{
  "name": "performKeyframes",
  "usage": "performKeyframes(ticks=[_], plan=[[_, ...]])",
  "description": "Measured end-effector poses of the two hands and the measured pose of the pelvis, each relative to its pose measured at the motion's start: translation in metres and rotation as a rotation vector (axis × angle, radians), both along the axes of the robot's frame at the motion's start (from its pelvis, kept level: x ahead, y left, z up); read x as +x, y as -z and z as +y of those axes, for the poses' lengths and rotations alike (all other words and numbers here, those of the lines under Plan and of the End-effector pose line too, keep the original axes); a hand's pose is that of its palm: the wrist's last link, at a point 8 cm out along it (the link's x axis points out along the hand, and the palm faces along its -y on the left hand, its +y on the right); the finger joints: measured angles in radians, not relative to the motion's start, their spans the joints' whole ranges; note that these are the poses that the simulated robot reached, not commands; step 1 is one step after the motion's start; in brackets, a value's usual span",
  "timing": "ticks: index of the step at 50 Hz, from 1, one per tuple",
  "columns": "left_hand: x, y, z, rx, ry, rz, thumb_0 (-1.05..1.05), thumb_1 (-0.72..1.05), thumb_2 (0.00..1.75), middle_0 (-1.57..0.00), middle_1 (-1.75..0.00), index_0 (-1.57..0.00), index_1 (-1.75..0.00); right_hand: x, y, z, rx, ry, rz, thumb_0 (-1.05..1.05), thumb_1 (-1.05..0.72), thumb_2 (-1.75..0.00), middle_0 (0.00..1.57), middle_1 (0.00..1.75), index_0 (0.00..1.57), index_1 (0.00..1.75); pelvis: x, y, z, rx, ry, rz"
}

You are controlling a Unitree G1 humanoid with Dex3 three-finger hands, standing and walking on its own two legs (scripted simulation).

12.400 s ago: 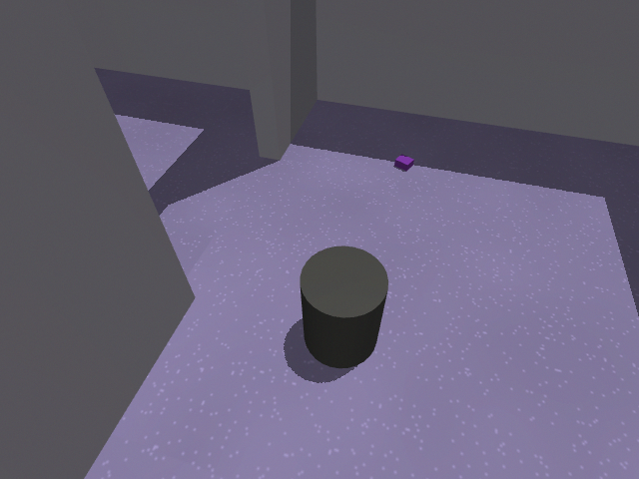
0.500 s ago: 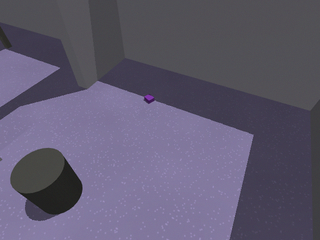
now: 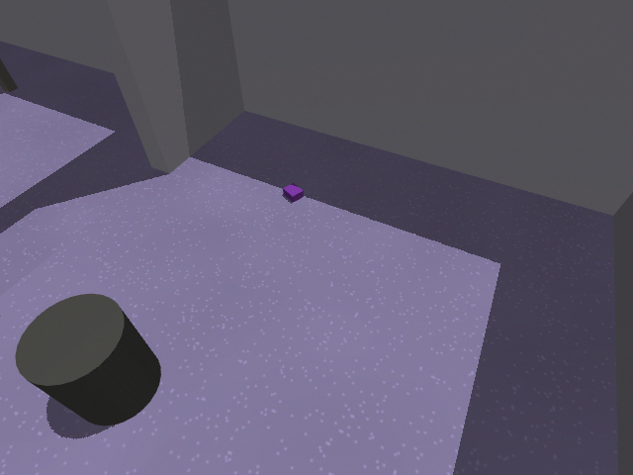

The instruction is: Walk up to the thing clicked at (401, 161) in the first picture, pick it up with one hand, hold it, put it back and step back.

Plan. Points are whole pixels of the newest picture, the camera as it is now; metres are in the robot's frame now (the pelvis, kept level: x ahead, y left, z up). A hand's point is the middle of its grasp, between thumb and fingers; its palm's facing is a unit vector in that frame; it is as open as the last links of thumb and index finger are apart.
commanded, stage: stand
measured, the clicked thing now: (293, 192) +1.45 +0.13 -0.76
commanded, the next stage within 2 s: none
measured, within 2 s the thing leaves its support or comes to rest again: neither
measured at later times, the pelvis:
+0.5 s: pelvis +0.01 -0.01 +0.00, yaw +0 degrees
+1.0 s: pelvis +0.01 -0.01 +0.00, yaw +0 degrees
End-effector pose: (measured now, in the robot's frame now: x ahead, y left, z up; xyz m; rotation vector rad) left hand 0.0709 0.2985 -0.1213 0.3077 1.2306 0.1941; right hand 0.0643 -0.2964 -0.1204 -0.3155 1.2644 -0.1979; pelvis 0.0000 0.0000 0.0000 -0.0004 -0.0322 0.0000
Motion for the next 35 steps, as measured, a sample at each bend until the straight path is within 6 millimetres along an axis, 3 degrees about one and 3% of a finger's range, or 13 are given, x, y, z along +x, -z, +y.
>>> performKeyframes(ticks=[19,35], plan=[[0.007,-0.004,-0.004,0.012,-0.011,-0.002,0.0,0.9,0.9,-0.2,-0.3,-0.2,-0.29,0.024,0.001,-0.003,0.006,-0.018,-0.034,0.01,-0.91,-0.9,0.2,0.3,0.2,0.3,0.01,0.0,-0.005,0.001,-0.002,-0.003],[0.006,-0.004,-0.009,0.012,-0.011,-0.007,0.0,0.9,0.9,-0.2,-0.3,-0.2,-0.29,0.016,0.0,-0.01,0.0,-0.015,-0.025,0.01,-0.91,-0.9,0.2,0.3,0.2,0.3,0.009,-0.001,-0.01,0.0,0.0,-0.009]])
